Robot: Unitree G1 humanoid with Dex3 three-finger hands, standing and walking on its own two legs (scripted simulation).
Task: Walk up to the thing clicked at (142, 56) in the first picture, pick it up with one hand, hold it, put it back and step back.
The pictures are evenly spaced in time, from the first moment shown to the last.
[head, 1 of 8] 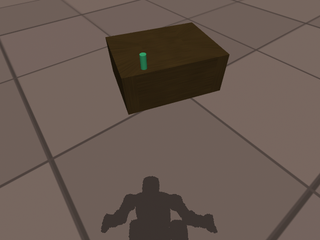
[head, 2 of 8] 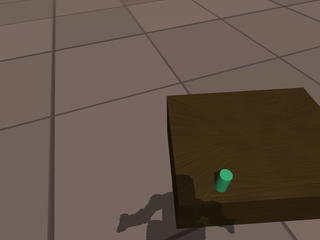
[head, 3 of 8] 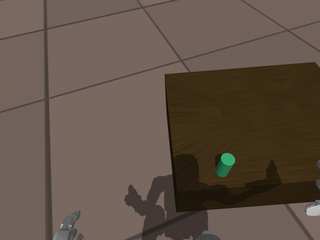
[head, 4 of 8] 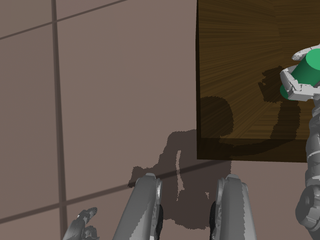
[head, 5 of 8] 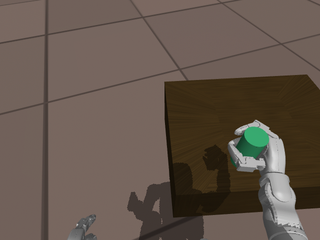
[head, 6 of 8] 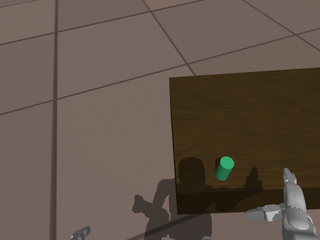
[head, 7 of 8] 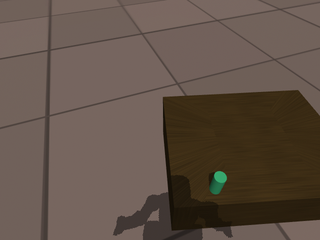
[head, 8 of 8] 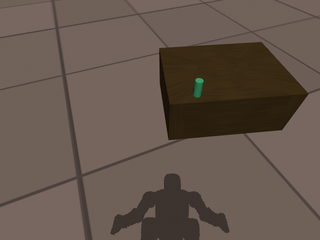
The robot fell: no
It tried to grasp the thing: yes
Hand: right
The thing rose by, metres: 0.35
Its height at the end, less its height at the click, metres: +0.00
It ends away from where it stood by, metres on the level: 0.00
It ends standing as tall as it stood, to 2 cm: yes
